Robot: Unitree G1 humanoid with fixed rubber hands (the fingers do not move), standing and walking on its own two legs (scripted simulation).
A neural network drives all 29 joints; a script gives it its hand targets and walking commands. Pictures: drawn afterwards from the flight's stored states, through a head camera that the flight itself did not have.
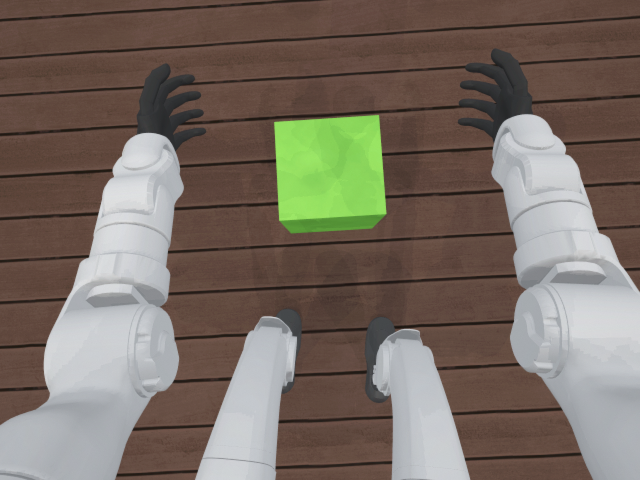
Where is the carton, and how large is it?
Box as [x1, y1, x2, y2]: [274, 115, 385, 232]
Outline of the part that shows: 378,115 274,122 279,220 290,232 371,228 385,214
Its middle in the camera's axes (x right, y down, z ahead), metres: +0.02 -0.13 +0.89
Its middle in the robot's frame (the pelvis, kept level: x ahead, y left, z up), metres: +0.53 +0.04 -0.53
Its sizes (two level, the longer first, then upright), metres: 0.210 0.200 0.250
